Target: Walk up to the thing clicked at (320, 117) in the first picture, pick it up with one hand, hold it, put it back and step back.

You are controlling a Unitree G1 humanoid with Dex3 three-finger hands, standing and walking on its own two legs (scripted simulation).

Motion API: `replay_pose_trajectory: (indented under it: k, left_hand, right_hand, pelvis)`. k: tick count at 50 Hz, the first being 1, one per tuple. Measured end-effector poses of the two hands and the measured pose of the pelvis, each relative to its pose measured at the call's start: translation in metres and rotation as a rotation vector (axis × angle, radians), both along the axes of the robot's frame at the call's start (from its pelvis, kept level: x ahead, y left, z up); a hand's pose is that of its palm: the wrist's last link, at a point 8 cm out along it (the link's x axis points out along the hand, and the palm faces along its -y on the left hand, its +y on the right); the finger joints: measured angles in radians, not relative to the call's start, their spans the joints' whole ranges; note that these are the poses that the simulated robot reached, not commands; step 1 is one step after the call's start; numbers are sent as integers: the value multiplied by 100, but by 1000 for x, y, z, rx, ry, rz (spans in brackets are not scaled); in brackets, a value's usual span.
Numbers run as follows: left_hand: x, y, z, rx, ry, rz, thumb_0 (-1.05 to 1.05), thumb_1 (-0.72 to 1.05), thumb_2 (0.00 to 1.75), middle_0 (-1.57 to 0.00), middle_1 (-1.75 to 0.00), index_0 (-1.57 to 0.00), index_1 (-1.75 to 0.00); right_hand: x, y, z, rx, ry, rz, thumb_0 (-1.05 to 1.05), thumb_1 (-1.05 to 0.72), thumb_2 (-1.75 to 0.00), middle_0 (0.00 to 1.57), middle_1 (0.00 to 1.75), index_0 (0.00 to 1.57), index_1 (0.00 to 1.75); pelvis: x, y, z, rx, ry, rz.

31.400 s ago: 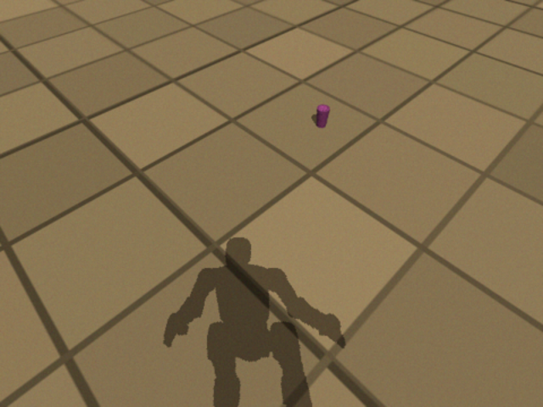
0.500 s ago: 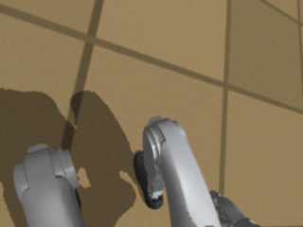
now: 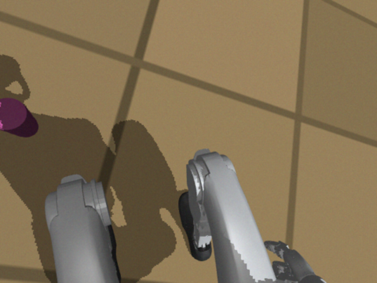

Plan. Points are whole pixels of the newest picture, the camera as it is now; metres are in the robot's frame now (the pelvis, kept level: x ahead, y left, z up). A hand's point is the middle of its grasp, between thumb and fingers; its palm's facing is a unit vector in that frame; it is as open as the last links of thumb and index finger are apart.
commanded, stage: withdraw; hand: left
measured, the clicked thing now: (17, 121) +0.48 +0.32 -0.28
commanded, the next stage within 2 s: go down in 0.28 s
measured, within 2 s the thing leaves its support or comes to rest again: neither
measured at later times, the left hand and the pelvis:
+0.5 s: hand out of the picture +0.47 +0.34 -0.08, palm faces -0.45 -0.09 -0.89, open 11.1 cm; pelvis +0.00 +0.00 +0.03, yaw +2 degrees
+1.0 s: hand out of the picture +0.46 +0.37 +0.05, palm faces -0.43 -0.09 -0.90, open 12.3 cm; pelvis +0.00 +0.00 +0.10, yaw +4 degrees
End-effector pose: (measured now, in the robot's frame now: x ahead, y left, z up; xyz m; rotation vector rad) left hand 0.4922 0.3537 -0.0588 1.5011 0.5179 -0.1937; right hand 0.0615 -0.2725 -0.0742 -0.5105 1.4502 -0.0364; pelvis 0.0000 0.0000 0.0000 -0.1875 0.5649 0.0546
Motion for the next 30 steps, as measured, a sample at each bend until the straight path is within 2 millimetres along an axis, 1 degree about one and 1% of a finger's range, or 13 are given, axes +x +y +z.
replay_pose_trajectory:
  k: [6, 9, 12, 16, 19, 22, 26, 30]
  left_hand:
    - [0, 1, 11, 10, -8, 1, 0, 63, 41, -77, -93, -94, -75]
    - [1, 0, 19, 14, -24, 0, 0, 59, 43, -73, -89, -90, -71]
    - [1, -1, 32, 19, -50, 5, 0, 49, 47, -66, -80, -80, -66]
    - [-2, -4, 44, 17, -43, 19, 0, 28, 54, -57, -71, -66, -63]
    - [-8, -6, 45, 10, -7, 27, 0, 13, 58, -52, -68, -58, -62]
    - [-13, -8, 42, -1, 23, 20, 0, 3, 61, -48, -66, -52, -62]
    - [-16, -9, 40, -8, 15, 4, 0, -6, 66, -45, -67, -46, -65]
    - [-14, -5, 46, 2, -18, -8, 0, -13, 71, -42, -70, -43, -70]
  right_hand:
    - [-8, 1, 2, -1, 13, -20, 0, -91, -89, 20, 30, 21, 30]
    - [-10, 3, 3, 5, 17, -33, 0, -91, -89, 20, 30, 21, 30]
    - [-11, 5, 5, 17, 15, -49, 0, -91, -89, 20, 30, 21, 30]
    - [-8, 9, 11, 34, -1, -66, 0, -91, -89, 20, 30, 21, 30]
    - [-4, 11, 15, 44, -19, -66, 0, -91, -89, 20, 30, 21, 30]
    - [-1, 11, 19, 46, -31, -57, 0, -91, -89, 20, 30, 21, 30]
    - [2, 9, 21, 38, -38, -46, 0, -91, -89, 20, 30, 21, 30]
    - [4, 6, 21, 27, -40, -48, 0, -91, -89, 20, 30, 21, 30]
  pelvis:
    - [-2, 0, 4, 5, 7, 5]
    - [-2, 0, 7, 9, 14, 8]
    - [-2, 0, 13, 14, 22, 12]
    - [-2, 0, 23, 21, 31, 14]
    - [-2, 0, 30, 23, 33, 14]
    - [-2, 0, 34, 25, 34, 14]
    - [-2, 0, 34, 27, 33, 17]
    - [-1, 0, 33, 29, 33, 21]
